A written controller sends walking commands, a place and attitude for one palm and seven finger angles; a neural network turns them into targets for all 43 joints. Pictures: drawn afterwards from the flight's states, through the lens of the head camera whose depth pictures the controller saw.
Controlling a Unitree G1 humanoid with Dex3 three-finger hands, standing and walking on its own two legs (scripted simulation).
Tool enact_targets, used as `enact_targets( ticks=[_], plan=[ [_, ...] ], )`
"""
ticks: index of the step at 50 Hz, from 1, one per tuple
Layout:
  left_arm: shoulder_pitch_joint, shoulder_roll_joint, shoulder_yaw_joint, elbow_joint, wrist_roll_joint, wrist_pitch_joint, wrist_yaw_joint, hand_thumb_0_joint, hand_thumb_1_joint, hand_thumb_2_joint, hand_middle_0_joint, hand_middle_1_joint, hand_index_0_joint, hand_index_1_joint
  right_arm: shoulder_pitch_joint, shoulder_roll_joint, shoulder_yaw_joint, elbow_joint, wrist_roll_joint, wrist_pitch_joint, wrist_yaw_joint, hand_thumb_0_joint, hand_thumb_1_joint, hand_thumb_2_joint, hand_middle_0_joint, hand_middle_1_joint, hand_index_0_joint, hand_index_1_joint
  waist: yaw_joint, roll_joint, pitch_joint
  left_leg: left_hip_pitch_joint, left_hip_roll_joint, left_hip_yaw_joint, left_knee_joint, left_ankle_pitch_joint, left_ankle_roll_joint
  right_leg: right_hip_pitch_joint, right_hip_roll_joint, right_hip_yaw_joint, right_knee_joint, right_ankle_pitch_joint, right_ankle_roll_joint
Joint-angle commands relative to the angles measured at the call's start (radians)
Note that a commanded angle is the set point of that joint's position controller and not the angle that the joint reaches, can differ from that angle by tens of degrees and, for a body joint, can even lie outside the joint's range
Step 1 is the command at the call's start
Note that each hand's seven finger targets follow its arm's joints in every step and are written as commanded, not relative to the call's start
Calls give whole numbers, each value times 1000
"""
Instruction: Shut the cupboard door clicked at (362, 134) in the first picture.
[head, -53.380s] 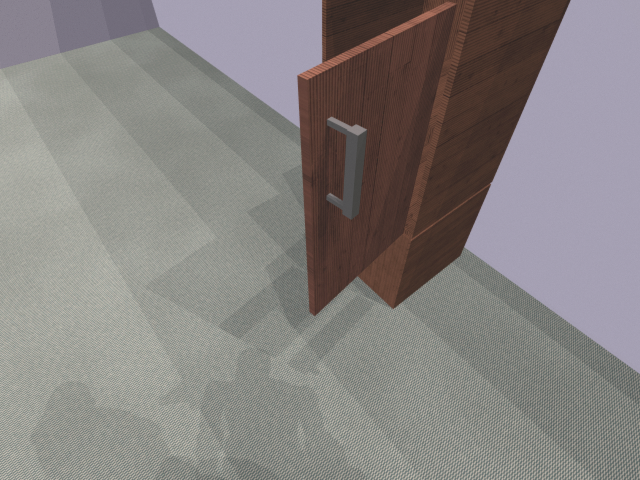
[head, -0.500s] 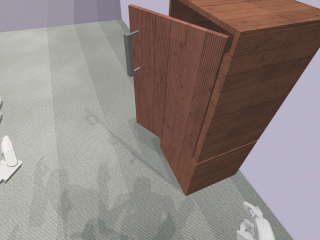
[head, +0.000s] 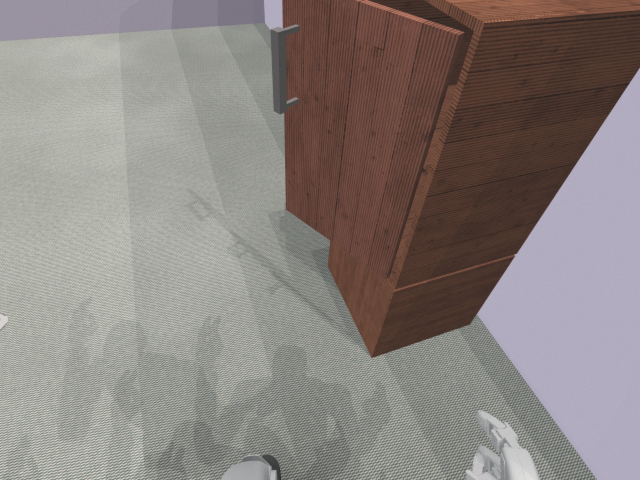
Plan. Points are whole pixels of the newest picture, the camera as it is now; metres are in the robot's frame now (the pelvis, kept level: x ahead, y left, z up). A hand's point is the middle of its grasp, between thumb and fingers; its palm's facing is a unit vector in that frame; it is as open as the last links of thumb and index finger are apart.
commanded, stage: stop stepping back and stand still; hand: left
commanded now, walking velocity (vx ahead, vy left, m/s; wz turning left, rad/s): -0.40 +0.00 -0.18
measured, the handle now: (286, 70) +0.84 +0.11 +0.12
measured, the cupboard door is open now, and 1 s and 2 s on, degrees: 27 27 27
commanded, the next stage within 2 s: let the arm hang, fingers relaxed in 0.74 s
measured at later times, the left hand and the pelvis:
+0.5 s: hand out of the picture +0.13 +0.30 +0.21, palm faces +0.41 -0.82 -0.39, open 7.4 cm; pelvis -0.09 +0.04 +0.04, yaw -5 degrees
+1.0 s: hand (85, 479) +0.14 +0.26 -0.02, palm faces +0.01 -0.93 -0.37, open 7.4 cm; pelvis -0.10 +0.07 +0.01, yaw -4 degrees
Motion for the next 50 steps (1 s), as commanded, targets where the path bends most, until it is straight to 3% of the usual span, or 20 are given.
enact_targets(
  ticks=[1, 3, 5, 9, 12, 14, 16, 19, 25, 27, 29, 31, 34, 39, 41, 42, 43, 44, 47, 50],
  plan=[
    [-123, 211, 73, -165, 19, -56, 35, 0, 900, 900, -200, -300, -200, -300, -119, -116, -37, -106, -24, -41, -5, 0, -900, -900, 200, 300, 200, 300, 28, -181, -12, 272, -55, -29, 320, -398, -89, -326, -421, 506, -497, 293, -132],
    [-141, 162, 9, -131, 28, -12, 35, 0, 900, 900, -200, -300, -200, -300, -125, -121, -34, -117, -2, -40, -17, 0, -900, -900, 200, 300, 200, 300, 29, -272, -54, 116, -78, -98, 409, -385, -61, -103, -362, 396, -326, 726, -76],
    [-202, 153, -5, -104, 32, 21, 37, 0, 900, 900, -200, -300, -200, -300, -116, -115, -14, -118, -5, -20, -29, 0, -900, -900, 200, 300, 200, 300, 20, -181, -65, 126, -73, -77, 377, -333, -57, -17, -331, 293, -228, 855, -111],
    [-273, 118, -46, -65, 39, 42, 45, 0, 900, 900, -200, -300, -200, -300, -95, -125, -6, -113, -5, -22, -45, 0, -900, -900, 200, 300, 200, 300, 11, -49, -54, 365, -109, -33, -6, -199, -18, -39, -240, 198, -225, 611, -61],
    [-212, 121, -26, -160, 30, 33, 42, 0, 900, 900, -200, -300, -200, -300, -91, -169, -24, -155, 10, -36, -43, 0, -900, -900, 200, 300, 200, 300, 28, 97, -113, 475, 43, -158, -208, 39, 17, -7, -105, 116, -135, 365, 9],
    [-99, 137, 16, -126, 23, 36, 37, 0, 900, 900, -200, -300, -200, -300, -84, -163, -28, -179, 17, -29, -34, 0, -900, -900, 200, 300, 200, 300, 27, 30, -130, 486, 71, -153, -184, 197, 18, 12, -62, 69, -126, 406, 16],
    [-88, 168, 59, -191, 8, 38, 20, 0, 900, 900, -200, -300, -200, -300, -92, -139, -12, -161, -5, -25, -26, 0, -900, -900, 200, 300, 200, 300, 20, 231, -83, 414, 113, -245, -349, 2, -29, -31, -44, 3, -45, 144, 45],
    [-119, 98, 4, -154, 20, 40, 29, 0, 900, 900, -200, -300, -200, -300, -95, -140, -9, -156, -10, -25, -20, 0, -900, -900, 200, 300, 200, 300, 1, 204, 41, 207, 199, -307, -488, -620, 54, -17, -47, 12, 67, 70, 35],
    [-102, 86, -43, -120, 33, 83, 35, 0, 900, 900, -200, -300, -200, -300, -86, -148, -12, -163, -9, 1, -22, 0, -900, -900, 200, 300, 200, 300, 0, 201, 11, 185, 87, -159, -368, -665, 13, 151, -8, -94, -227, 52, -17],
    [-100, 117, -19, -138, 31, 86, 37, 0, 900, 900, -200, -300, -200, -300, -79, -139, -10, -158, -16, 15, -23, 0, -900, -900, 200, 300, 200, 300, 1, 90, -31, 159, 50, -133, -174, -514, 12, 204, -105, 38, -300, 53, -72],
    [-121, 163, 17, -168, 27, 79, 43, 0, 900, 900, -200, -300, -200, -300, -71, -133, -17, -150, -21, 29, -19, 0, -900, -900, 200, 300, 200, 300, 9, -127, -46, 52, -44, -28, 179, -343, -16, 211, -339, 392, -425, 51, -190],
    [-169, 180, 43, -178, 21, 48, 57, 0, 900, 900, -200, -300, -200, -300, -83, -139, -28, -133, -7, 12, -9, 0, -900, -900, 200, 300, 200, 300, 25, -163, -81, -35, -54, -59, 353, -431, -37, 269, -418, 419, -394, 297, -251],
    [-91, 148, 32, -137, 29, 42, 54, 0, 900, 900, -200, -300, -200, -300, -92, -130, -16, -135, -8, 17, -16, 0, -900, -900, 200, 300, 200, 300, 20, -92, 20, 7, -15, -60, 287, -334, -31, 173, -367, 309, -355, 401, -230],
    [-156, 130, -6, -88, 34, 27, 53, 0, 900, 900, -200, -300, -200, -300, -88, -124, -14, -108, -16, 7, -36, 0, -900, -900, 200, 300, 200, 300, 13, -28, 80, 371, -69, 52, -20, -171, -15, -69, -241, 118, -319, 178, -114],
    [-148, 128, -7, -102, 26, 22, 45, 0, 900, 900, -200, -300, -200, -300, -78, -153, -33, -115, -6, -5, -42, 0, -900, -900, 200, 300, 200, 300, 5, 63, 74, 475, -2, -70, -120, -192, 18, -132, -188, 81, -195, 183, -52],
    [-95, -154, -437, 616, 114, 209, -117, 0, 900, 900, -200, -300, -200, -300, 30, -290, -39, 50, -33, -25, 73, 0, -900, -900, 200, 300, 200, 300, -69, 218, 66, 426, 143, -231, -23, 263, 65, -246, -165, -87, 158, 285, 24],
    [-98, -193, -435, 600, 78, 301, -133, 0, 900, 900, -200, -300, -200, -300, 63, -254, -32, 3, -17, 54, 70, 0, -900, -900, 200, 300, 200, 300, -32, 209, 14, 395, 217, -348, -111, 473, 149, -220, -94, -25, 310, -77, 33],
    [-116, -208, -429, 589, 82, 322, -129, 0, 900, 900, -200, -300, -200, -300, 40, -224, -13, -7, -25, 69, 56, 0, -900, -900, 200, 300, 200, 300, -35, 210, 10, 377, 238, -372, -172, 505, 163, -234, -77, 15, 387, -177, 47],
    [-234, -185, -464, 707, 79, 326, -141, 0, 900, 900, -200, -300, -200, -300, 12, -233, -12, -19, -55, 73, 45, 0, -900, -900, 200, 300, 200, 300, -11, -44, -7, 307, 241, -378, -194, 193, 176, -199, -115, 72, 379, -142, 39],
    [-213, -170, -468, 920, 80, 325, -151, 0, 900, 900, -200, -300, -200, -300, -72, -223, -5, 7, -50, 110, 44, 0, -900, -900, 200, 300, 200, 300, 46, -111, -36, 189, 138, -234, -217, -261, 103, 36, -105, -2, 48, 25, 29]
  ],
)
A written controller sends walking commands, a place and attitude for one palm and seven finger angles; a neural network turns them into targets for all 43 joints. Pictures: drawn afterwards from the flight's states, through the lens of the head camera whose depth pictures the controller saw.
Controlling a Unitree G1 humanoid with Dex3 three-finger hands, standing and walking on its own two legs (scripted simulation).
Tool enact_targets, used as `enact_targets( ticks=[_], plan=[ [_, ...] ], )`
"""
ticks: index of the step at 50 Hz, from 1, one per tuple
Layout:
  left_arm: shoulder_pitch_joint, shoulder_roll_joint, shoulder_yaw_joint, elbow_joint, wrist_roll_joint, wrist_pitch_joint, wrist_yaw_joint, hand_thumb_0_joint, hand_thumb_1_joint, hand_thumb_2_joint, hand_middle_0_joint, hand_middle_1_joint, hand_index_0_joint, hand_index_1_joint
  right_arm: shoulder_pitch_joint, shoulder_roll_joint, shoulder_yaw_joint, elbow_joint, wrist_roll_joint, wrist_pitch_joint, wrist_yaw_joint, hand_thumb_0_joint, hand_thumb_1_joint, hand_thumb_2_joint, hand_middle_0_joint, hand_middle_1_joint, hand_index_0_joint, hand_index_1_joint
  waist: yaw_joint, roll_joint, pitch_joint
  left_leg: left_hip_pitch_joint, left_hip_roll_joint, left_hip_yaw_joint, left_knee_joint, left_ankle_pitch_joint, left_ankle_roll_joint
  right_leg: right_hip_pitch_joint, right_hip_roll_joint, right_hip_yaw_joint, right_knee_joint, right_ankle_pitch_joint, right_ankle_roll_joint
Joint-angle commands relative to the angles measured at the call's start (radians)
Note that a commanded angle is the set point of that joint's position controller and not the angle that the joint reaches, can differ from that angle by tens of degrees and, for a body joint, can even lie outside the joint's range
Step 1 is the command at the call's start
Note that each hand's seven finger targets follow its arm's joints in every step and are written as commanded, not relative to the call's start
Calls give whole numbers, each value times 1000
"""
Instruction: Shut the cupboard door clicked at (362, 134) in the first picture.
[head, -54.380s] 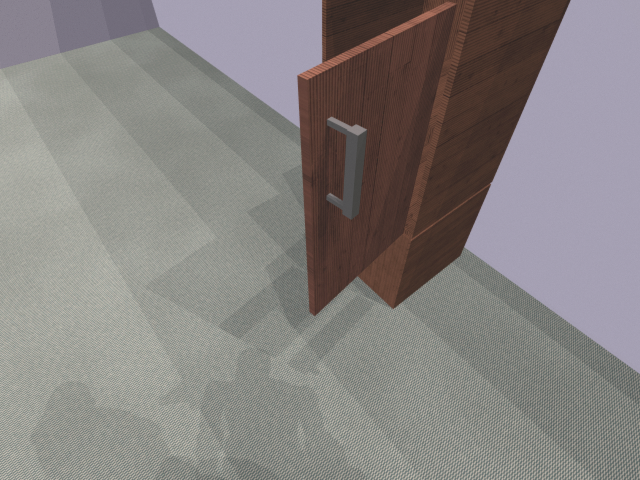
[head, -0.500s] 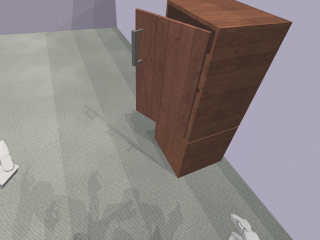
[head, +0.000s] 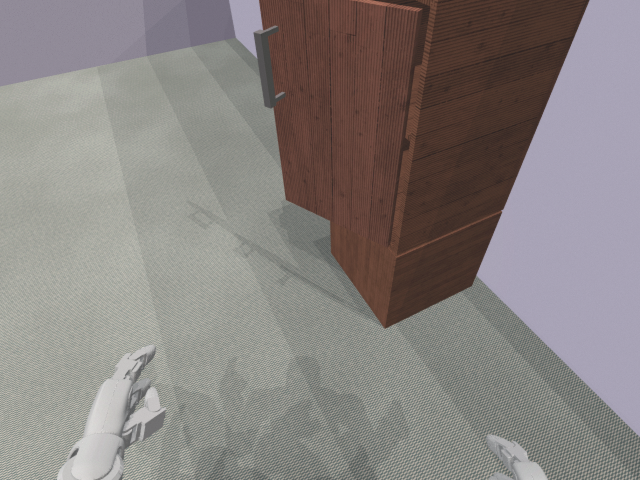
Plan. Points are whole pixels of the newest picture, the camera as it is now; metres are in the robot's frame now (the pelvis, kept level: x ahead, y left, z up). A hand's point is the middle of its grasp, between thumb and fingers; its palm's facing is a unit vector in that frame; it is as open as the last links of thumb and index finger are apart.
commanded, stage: let the arm hang, fingers relaxed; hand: left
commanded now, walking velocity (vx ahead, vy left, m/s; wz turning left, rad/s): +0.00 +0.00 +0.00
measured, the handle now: (271, 68) +0.94 +0.11 +0.11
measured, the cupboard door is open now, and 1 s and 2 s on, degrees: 27 27 27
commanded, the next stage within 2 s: look to check the result in 0.94 s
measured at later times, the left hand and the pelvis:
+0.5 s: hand out of the picture +0.02 +0.19 -0.15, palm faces +0.04 -0.97 -0.23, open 7.3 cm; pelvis +0.02 +0.00 +0.02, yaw +1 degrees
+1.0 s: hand out of the picture -0.02 +0.15 -0.15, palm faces +0.03 -0.99 -0.14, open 7.4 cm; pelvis +0.01 +0.00 +0.03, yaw +0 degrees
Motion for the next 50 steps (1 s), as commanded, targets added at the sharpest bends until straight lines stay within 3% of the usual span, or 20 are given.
enact_targets(
  ticks=[1, 2, 3, 4, 5, 6, 7, 8, 9, 10, 12, 13, 14, 15, 16, 17, 22, 27, 41, 50],
  plan=[
    [125, 73, -48, 156, 4, -38, -27, 0, 900, 900, -200, -300, -200, -300, -54, -130, -31, -62, 1, 20, -6, 0, -900, -900, 200, 300, 200, 300, 99, -119, -72, -93, 178, -212, -237, -206, 30, 264, -5, -39, -340, 206, -6],
    [152, 113, -41, 203, 5, -38, -21, 0, 900, 900, -200, -300, -200, -300, -51, -89, -30, -54, 10, 32, -3, 0, -900, -900, 200, 300, 200, 300, 106, -149, -77, -150, 102, -157, -183, -321, -5, 296, -53, 61, -450, 111, -28],
    [143, 146, -39, 237, 14, -41, -20, 0, 900, 900, -200, -300, -200, -300, -49, -59, -29, -41, 13, 45, 4, 0, -900, -900, 200, 300, 200, 300, 94, -181, -22, -117, 18, -108, -63, -339, -46, 120, -161, 239, -639, -131, -88],
    [77, 183, -38, 262, 15, -38, -20, 0, 900, 900, -200, -300, -200, -300, -18, -43, -38, -15, 7, 60, 8, 0, -900, -900, 200, 300, 200, 300, 56, -179, 17, 1, -29, -48, 130, -278, -72, -86, -281, 372, -812, -280, -160],
    [-9, 177, -46, 286, 12, -43, -14, 0, 900, 900, -200, -300, -200, -300, -5, -35, -45, 21, 7, 74, 6, 0, -900, -900, 200, 300, 200, 300, 31, -164, 45, 91, -11, -70, 278, -252, -71, -220, -309, 391, -866, -310, -195],
    [-51, 151, -49, 313, 13, -43, -8, 0, 900, 900, -200, -300, -200, -300, 13, -37, -51, 47, 5, 83, 1, 0, -900, -900, 200, 300, 200, 300, 20, -176, 64, 94, -10, -91, 343, -242, -67, -231, -267, 355, -849, -219, -192],
    [-59, 99, -52, 356, 8, -52, -7, 0, 900, 900, -200, -300, -200, -300, 39, -15, -53, 82, 5, 78, -2, 0, -900, -900, 200, 300, 200, 300, 12, -128, 78, 76, 4, -106, 345, -203, -59, -175, -232, 302, -801, -65, -195],
    [-36, 44, -34, 372, 16, -62, -2, 0, 900, 900, -200, -300, -200, -300, 73, 9, -55, 99, -1, 67, -4, 0, -900, -900, 200, 300, 200, 300, 7, -71, 49, 64, 31, -114, 253, -188, -52, -84, -218, 239, -730, 83, -196],
    [-8, 38, -36, 399, 16, -68, 0, 0, 900, 900, -200, -300, -200, -300, 105, 33, -49, 116, 2, 57, -2, 0, -900, -900, 200, 300, 200, 300, 8, -25, 23, 98, 37, -107, 78, -151, -49, -6, -194, 176, -649, 206, -175],
    [16, 35, -49, 446, 10, -74, 2, 0, 900, 900, -200, -300, -200, -300, 136, 47, -41, 149, 8, 41, 2, 0, -900, -900, 200, 300, 200, 300, 12, 13, -17, 175, 43, -120, -116, -27, -47, 49, -163, 125, -559, 322, -137],
    [113, -21, -66, 514, -4, -81, 3, 0, 900, 900, -200, -300, -200, -300, 137, -13, -42, 180, 8, 5, -13, 0, -900, -900, 200, 300, 200, 300, 70, 154, -104, 249, 191, -291, -216, 413, 2, 134, -45, 10, -438, 444, -51],
    [118, -24, -72, 542, -5, -82, 6, 0, 900, 900, -200, -300, -200, -300, 117, -23, -43, 189, 9, 6, -26, 0, -900, -900, 200, 300, 200, 300, 78, 77, -123, 252, 206, -257, -202, 478, 22, 200, -37, 4, -489, 448, -44],
    [129, -22, -74, 571, -4, -86, 5, 0, 900, 900, -200, -300, -200, -300, 118, -20, -40, 201, 10, 2, -38, 0, -900, -900, 200, 300, 200, 300, 77, 1, -144, 293, 165, -215, -160, 573, 6, 233, -45, 16, -499, 605, -51],
    [99, 0, -72, 601, -5, -83, 6, 0, 900, 900, -200, -300, -200, -300, 145, -18, -39, 229, 17, -2, -39, 0, -900, -900, 200, 300, 200, 300, 54, 71, -169, 327, 148, -199, -169, 649, -15, 249, -55, -1, -470, 658, -49],
    [80, 7, -71, 616, -10, -80, 7, 0, 900, 900, -200, -300, -200, -300, 159, -11, -38, 241, 22, 0, -43, 0, -900, -900, 200, 300, 200, 300, 52, 88, -145, 323, 153, -192, -185, 693, -22, 257, -49, -8, -470, 648, -46],
    [72, 10, -73, 629, -10, -76, 6, 0, 900, 900, -200, -300, -200, -300, 162, -12, -35, 252, 25, 3, -45, 0, -900, -900, 200, 300, 200, 300, 51, 91, -99, 308, 160, -188, -218, 646, -31, 256, -46, -14, -487, 586, -44],
    [103, 4, -84, 729, -9, -74, 1, 0, 900, 900, -200, -300, -200, -300, 150, 3, -27, 307, 24, 9, -41, 0, -900, -900, 200, 300, 200, 300, 63, -47, -7, 244, 126, -161, -281, 287, -25, 281, -72, 23, -578, 555, -53],
    [107, -7, -95, 785, -8, -72, -2, 0, 900, 900, -200, -300, -200, -300, 158, 19, -18, 362, 23, 13, -35, 0, -900, -900, 200, 300, 200, 300, 61, -55, 94, 202, 115, -162, -347, 64, -19, 237, -75, 45, -633, 438, -49],
    [155, -43, -97, 844, -6, -82, 7, 0, 900, 900, -200, -300, -200, -300, 195, 50, -12, 421, 26, 3, -42, 0, -900, -900, 200, 300, 200, 300, 60, -35, 90, 236, 110, -147, -345, 105, -17, 225, -73, 52, -635, 469, -49],
    [170, -61, -98, 860, -6, -81, 8, 0, 900, 900, -200, -300, -200, -300, 223, 62, -13, 432, 25, 6, -43, 0, -900, -900, 200, 300, 200, 300, 56, -31, 127, 207, 109, -149, -362, 20, -17, 202, -72, 55, -640, 426, -48]
  ],
)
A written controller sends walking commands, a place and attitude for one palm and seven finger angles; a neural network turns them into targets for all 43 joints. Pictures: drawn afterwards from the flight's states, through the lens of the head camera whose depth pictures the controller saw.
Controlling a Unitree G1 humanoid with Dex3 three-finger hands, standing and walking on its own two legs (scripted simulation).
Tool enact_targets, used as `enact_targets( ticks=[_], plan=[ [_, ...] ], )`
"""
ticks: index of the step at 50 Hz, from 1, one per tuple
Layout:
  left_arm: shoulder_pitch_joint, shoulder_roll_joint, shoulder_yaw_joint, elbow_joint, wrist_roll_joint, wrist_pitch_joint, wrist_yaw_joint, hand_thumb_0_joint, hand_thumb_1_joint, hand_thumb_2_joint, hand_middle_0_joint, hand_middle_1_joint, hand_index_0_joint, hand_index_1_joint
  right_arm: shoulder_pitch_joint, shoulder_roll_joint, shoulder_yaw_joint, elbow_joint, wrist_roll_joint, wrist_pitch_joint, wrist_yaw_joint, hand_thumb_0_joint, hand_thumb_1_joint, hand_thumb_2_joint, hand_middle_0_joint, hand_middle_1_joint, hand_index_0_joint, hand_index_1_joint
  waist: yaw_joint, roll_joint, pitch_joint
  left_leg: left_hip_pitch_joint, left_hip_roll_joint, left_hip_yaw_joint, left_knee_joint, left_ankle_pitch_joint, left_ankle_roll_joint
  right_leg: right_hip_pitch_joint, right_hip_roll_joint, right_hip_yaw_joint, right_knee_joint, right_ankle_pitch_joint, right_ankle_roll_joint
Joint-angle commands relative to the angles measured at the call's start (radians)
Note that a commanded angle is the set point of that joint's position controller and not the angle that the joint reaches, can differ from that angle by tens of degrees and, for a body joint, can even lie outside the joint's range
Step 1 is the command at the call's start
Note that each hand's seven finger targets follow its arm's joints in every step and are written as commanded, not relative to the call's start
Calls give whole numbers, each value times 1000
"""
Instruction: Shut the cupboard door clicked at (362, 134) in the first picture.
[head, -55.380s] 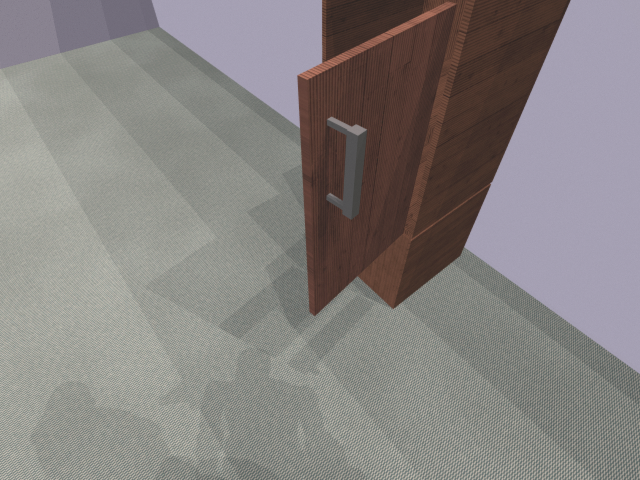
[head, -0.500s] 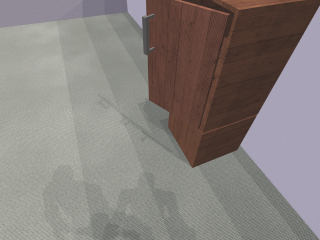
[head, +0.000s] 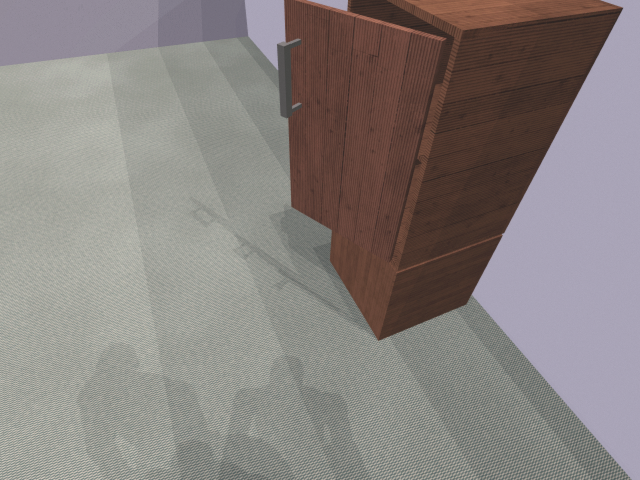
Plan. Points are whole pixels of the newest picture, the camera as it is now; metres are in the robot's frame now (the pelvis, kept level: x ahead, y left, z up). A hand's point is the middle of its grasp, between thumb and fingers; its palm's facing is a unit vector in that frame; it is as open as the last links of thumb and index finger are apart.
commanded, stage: look to check the result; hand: left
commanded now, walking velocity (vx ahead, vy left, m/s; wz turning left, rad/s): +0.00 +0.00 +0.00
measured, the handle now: (291, 79) +0.93 +0.12 +0.08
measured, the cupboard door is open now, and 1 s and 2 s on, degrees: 27 27 27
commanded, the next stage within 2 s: walk to a spot facing it in 0.54 s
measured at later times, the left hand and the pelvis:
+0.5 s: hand out of the picture -0.01 +0.17 -0.18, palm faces +0.01 -0.98 -0.20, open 7.4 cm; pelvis +0.00 +0.00 +0.00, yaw +0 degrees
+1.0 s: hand out of the picture +0.02 +0.19 -0.19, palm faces +0.16 -0.96 -0.24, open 7.4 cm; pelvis -0.01 -0.01 -0.01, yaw +9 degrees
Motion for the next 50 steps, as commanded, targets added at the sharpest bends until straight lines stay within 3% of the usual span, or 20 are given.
enact_targets(
  ticks=[1, 12, 17, 25, 33, 36, 41, 43, 44, 46, 47, 48, 50],
  plan=[
    [80, 104, 14, -13, -2, -15, 5, 0, 900, 900, -200, -300, -200, -300, 71, -98, -14, -24, -2, -7, -5, 0, -900, -900, 200, 300, 200, 300, 6, 10, 107, -82, 136, -124, -94, 47, -11, -47, -82, 83, -75, 61, -31],
    [57, 125, 19, -22, -1, -18, 5, 0, 900, 900, -200, -300, -200, -300, 65, -116, -24, -31, -3, -6, -2, 0, -900, -900, 200, 300, 200, 300, 0, 10, 107, -91, 142, -131, -100, 4, -8, -60, -82, 92, -71, 41, -35],
    [40, 144, 23, -31, -1, -22, 3, 0, 900, 900, -200, -300, -200, -300, 50, -137, -28, -36, -3, -11, -2, 0, -900, -900, 200, 300, 200, 300, 0, 10, 75, -68, 146, -132, -90, 52, -6, -47, -85, 93, -68, 65, -38],
    [4, 171, 26, -42, 0, -22, 0, 0, 900, 900, -200, -300, -200, -300, 13, -167, -32, -46, -5, -9, 2, 0, -900, -900, 200, 300, 200, 300, 1, 6, 107, -78, 146, -133, -106, 23, -10, -58, -84, 99, -77, 53, -39],
    [-41, 211, 32, -56, 0, -27, -4, 0, 900, 900, -200, -300, -200, -300, -27, -204, -36, -54, -4, -15, 4, 0, -900, -900, 200, 300, 200, 300, 0, 11, 54, -42, 155, -132, -97, 103, -12, -21, -92, 99, -79, 106, -41],
    [-18, 164, 29, -58, -2, -12, 3, 0, 900, 900, -200, -300, -200, -300, -19, -143, -24, -61, -3, 0, 9, 0, -900, -900, 200, 300, 200, 300, 4, 13, 68, -85, 143, -140, -57, 152, -19, -21, -103, 67, -33, 118, -26],
    [-41, 210, 58, -109, 2, 3, 6, 0, 900, 900, -200, -300, -200, -300, -46, -183, -45, -105, -6, 20, 15, 0, -900, -900, 200, 300, 200, 300, 12, 28, 50, -177, 148, -199, 7, 186, -9, -12, -122, 22, 51, 109, -27],
    [-51, 224, 70, -134, 3, 6, 7, 0, 900, 900, -200, -300, -200, -300, -62, -181, -54, -126, -7, 27, 18, 0, -900, -900, 200, 300, 200, 300, 16, 9, 44, -233, 129, -210, 52, 151, -11, 2, -156, 35, 48, 91, -43],
    [-51, 233, 76, -145, 4, 7, 7, 0, 900, 900, -200, -300, -200, -300, -70, -178, -57, -140, -8, 31, 21, 0, -900, -900, 200, 300, 200, 300, 19, -22, 40, -256, 101, -187, 92, 113, -20, 2, -190, 57, 30, 78, -62],
    [-52, 267, 89, -170, 7, 8, 10, 0, 900, 900, -200, -300, -200, -300, -68, -166, -67, -164, -8, 42, 26, 0, -900, -900, 200, 300, 200, 300, 21, -134, 7, -276, 45, -104, 263, 27, -46, 3, -300, 122, -35, 46, -130],
    [-55, 270, 93, -184, 7, 8, 11, 0, 900, 900, -200, -300, -200, -300, -82, -154, -72, -174, -11, 48, 27, 0, -900, -900, 200, 300, 200, 300, 25, -173, -5, -288, 33, -71, 397, -144, -61, -1, -361, 149, -66, 88, -179],
    [-68, 269, 97, -197, 13, 6, 14, 0, 900, 900, -200, -300, -200, -300, -92, -155, -77, -187, -13, 52, 29, 0, -900, -900, 200, 300, 200, 300, 24, -190, -7, -314, 50, -71, 506, -265, -65, -8, -401, 158, -72, 150, -214],
    [-115, 272, 103, -225, 22, 4, 18, 0, 900, 900, -200, -300, -200, -300, -100, -144, -82, -205, -8, 53, 38, 0, -900, -900, 200, 300, 200, 300, 6, -140, 9, -315, 96, -86, 556, -327, -67, -42, -420, 94, -48, 219, -210]
  ],
)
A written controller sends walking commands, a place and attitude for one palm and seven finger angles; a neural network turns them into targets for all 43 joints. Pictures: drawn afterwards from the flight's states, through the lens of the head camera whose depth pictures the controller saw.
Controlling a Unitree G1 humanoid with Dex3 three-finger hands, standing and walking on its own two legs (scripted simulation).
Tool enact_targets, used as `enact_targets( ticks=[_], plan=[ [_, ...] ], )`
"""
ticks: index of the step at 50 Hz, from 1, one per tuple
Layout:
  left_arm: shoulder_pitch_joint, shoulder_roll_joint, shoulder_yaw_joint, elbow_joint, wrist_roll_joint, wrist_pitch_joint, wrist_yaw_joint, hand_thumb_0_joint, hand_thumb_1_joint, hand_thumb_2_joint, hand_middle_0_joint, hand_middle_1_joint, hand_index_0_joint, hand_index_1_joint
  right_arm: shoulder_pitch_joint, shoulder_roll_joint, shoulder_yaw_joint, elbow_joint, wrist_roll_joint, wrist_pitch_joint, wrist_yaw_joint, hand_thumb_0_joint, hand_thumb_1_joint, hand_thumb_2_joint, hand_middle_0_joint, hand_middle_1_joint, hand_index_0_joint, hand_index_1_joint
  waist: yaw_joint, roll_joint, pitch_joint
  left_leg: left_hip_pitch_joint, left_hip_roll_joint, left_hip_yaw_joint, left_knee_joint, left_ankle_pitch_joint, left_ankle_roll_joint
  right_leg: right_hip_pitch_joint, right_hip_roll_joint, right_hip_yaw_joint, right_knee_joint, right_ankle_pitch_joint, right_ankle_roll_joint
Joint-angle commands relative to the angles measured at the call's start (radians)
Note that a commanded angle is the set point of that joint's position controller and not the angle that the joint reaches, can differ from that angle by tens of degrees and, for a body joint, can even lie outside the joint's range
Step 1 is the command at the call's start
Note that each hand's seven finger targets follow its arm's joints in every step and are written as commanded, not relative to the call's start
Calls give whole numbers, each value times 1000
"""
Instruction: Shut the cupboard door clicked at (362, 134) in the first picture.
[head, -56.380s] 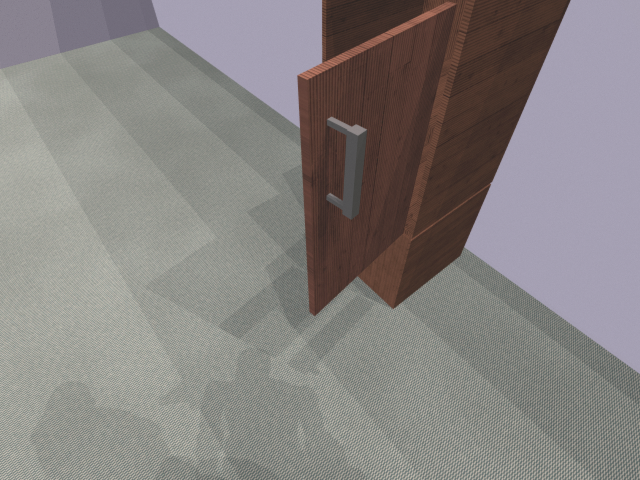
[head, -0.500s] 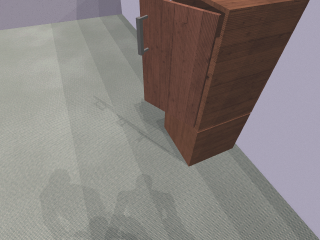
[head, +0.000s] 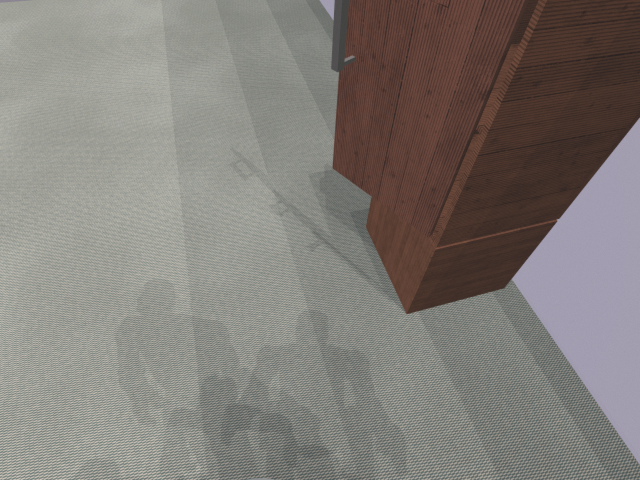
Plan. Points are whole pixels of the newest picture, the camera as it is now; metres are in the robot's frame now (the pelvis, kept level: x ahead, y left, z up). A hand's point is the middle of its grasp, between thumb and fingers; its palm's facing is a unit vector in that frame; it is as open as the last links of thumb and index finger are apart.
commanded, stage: walk to a spot facing it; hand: left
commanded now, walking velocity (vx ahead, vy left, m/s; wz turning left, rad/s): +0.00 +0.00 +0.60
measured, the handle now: (346, 28) +0.94 -0.02 +0.10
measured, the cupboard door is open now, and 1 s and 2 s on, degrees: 27 27 27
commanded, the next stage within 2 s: none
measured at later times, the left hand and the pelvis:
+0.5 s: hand out of the picture +0.06 +0.22 -0.15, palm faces +0.30 -0.90 -0.32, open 7.4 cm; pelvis +0.01 -0.03 +0.00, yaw +19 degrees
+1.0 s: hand out of the picture -0.09 +0.17 -0.18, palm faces +0.62 -0.74 -0.26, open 7.4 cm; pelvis +0.03 -0.01 -0.01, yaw +38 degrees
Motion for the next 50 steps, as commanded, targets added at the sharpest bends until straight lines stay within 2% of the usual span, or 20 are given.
enact_targets(
  ticks=[1, 3, 4, 5, 7, 11, 17, 22, 23, 25, 26, 27, 31, 39, 43, 44, 46, 47, 48, 50],
  plan=[
    [4, 191, 52, -85, 10, -15, 16, 0, 900, 900, -200, -300, -200, -300, 11, -86, -30, -105, 2, -11, 10, 0, -900, -900, 200, 300, 200, 300, 6, -135, -66, -67, 110, -19, 106, -135, -23, 55, -367, 189, -145, 378, -163],
    [-5, 198, 53, -98, -1, -11, 8, 0, 900, 900, -200, -300, -200, -300, 73, -87, -27, -90, -2, -19, 14, 0, -900, -900, 200, 300, 200, 300, -23, -59, -93, 72, 92, 24, -154, 124, -30, 16, -302, 70, 21, 362, -73],
    [17, 165, 51, -107, -8, -1, 3, 0, 900, 900, -200, -300, -200, -300, 113, -132, -33, -88, -9, -25, 13, 0, -900, -900, 200, 300, 200, 300, -33, 125, -102, 142, 148, -130, -305, 328, 5, -87, -198, 3, 185, 161, 3],
    [19, 106, 39, -137, -17, 9, -2, 0, 900, 900, -200, -300, -200, -300, 131, -236, -57, -94, -20, -28, 2, 0, -900, -900, 200, 300, 200, 300, -40, 417, -69, 194, 369, -478, -415, 585, 114, -307, -42, -6, 397, -315, 87],
    [-60, 132, 39, -174, -2, 18, -4, 0, 900, 900, -200, -300, -200, -300, 129, -260, -63, -101, -27, -21, -8, 0, -900, -900, 200, 300, 200, 300, -43, 211, -75, 113, 387, -464, -444, 364, 188, -297, -50, 160, 565, -252, 53],
    [-55, 127, 45, -158, 0, 7, -17, 0, 900, 900, -200, -300, -200, -300, 34, -224, -51, -145, -24, -39, -24, 0, -900, -900, 200, 300, 200, 300, -5, 78, -83, 141, 267, -376, -399, 431, 139, -329, -28, 183, 577, -84, 80],
    [-74, 112, 32, -192, -9, 7, -15, 0, 900, 900, -200, -300, -200, -300, 42, -247, -66, -151, -24, -29, -23, 0, -900, -900, 200, 300, 200, 300, -22, 140, -140, 212, 235, -383, -352, 543, 161, -251, 15, 173, 351, -138, 91],
    [35, 135, 36, -182, -17, -1, -9, 0, 900, 900, -200, -300, -200, -300, -36, -245, -76, -191, -16, -13, -11, 0, -900, -900, 200, 300, 200, 300, 29, 185, -162, 57, 159, -396, -296, 468, 104, 38, 67, 146, 1, -11, 74],
    [76, 161, 44, -173, -14, -9, -5, 0, 900, 900, -200, -300, -200, -300, -56, -220, -75, -201, -7, -13, -8, 0, -900, -900, 200, 300, 200, 300, 57, 113, -166, -47, 116, -375, -248, 355, 66, 168, 33, 167, -145, 81, 70],
    [74, 295, 67, -186, 8, -20, 7, 0, 900, 900, -200, -300, -200, -300, -57, -139, -69, -234, -2, -15, 2, 0, -900, -900, 200, 300, 200, 300, 72, -295, -124, -306, -88, -92, 184, -177, -53, 219, -409, 609, -312, 110, -108],
    [49, 283, 56, -194, 1, -18, 9, 0, 900, 900, -200, -300, -200, -300, -49, -185, -79, -226, -13, -8, 7, 0, -900, -900, 200, 300, 200, 300, 50, -203, -101, -257, -29, -124, 381, -198, -44, 88, -442, 542, -285, 191, -158],
    [-24, 216, 44, -204, 0, -22, 11, 0, 900, 900, -200, -300, -200, -300, -22, -161, -78, -208, -16, 1, 12, 0, -900, -900, 200, 300, 200, 300, 2, -155, -68, -266, 4, -140, 463, -128, -44, 66, -371, 436, -268, 199, -154],
    [-13, 180, 34, -208, -1, -32, 10, 0, 900, 900, -200, -300, -200, -300, -54, -136, -59, -203, -4, 7, 33, 0, -900, -900, 200, 300, 200, 300, -9, -188, -65, -275, 34, -43, 471, -17, -74, 155, -250, 190, -151, 594, -98],
    [141, 218, 55, -173, 5, -29, 7, 0, 900, 900, -200, -300, -200, -300, -192, -107, -34, -241, -3, 6, 39, 0, -900, -900, 200, 300, 200, 300, 65, -207, -81, -187, 47, 55, 146, -42, -61, 263, -290, 118, -92, 730, -96],
    [114, 237, 66, -178, 2, -29, 1, 0, 900, 900, -200, -300, -200, -300, -109, -129, -37, -233, -2, -13, 36, 0, -900, -900, 200, 300, 200, 300, 19, -191, -135, 26, 22, 97, -139, 83, -30, 210, -296, 49, 36, 691, -54],
    [114, 229, 64, -179, -8, -28, -5, 0, 900, 900, -200, -300, -200, -300, -33, -160, -44, -212, -8, -22, 36, 0, -900, -900, 200, 300, 200, 300, -25, -105, -174, 200, 26, 78, -267, 217, -13, 114, -274, 3, 163, 573, -11],
    [41, 129, 31, -255, -10, -23, -20, 0, 900, 900, -200, -300, -200, -300, 132, -357, -88, -182, -18, -30, 23, 0, -900, -900, 200, 300, 200, 300, -107, 327, -239, 484, 424, -494, -350, 538, 212, -373, -49, 7, 589, -393, 86],
    [-22, 157, 33, -281, -3, -15, -21, 0, 900, 900, -200, -300, -200, -300, 149, -348, -84, -165, -17, -27, 16, 0, -900, -900, 200, 300, 200, 300, -113, 206, -203, 433, 458, -480, -382, 335, 254, -427, -80, 113, 620, -385, 68],
    [-66, 155, 40, -280, 2, -14, -26, 0, 900, 900, -200, -300, -200, -300, 107, -309, -73, -180, -19, -31, 8, 0, -900, -900, 200, 300, 200, 300, -99, 171, -122, 312, 387, -437, -425, 109, 220, -422, -95, 133, 598, -296, 66],
    [-62, 158, 50, -249, 5, -14, -43, 0, 900, 900, -200, -300, -200, -300, -6, -259, -57, -212, -24, -44, -1, 0, -900, -900, 200, 300, 200, 300, -45, 214, -20, 170, 299, -391, -455, 6, 168, -414, -88, 155, 611, -153, 73]
  ],
)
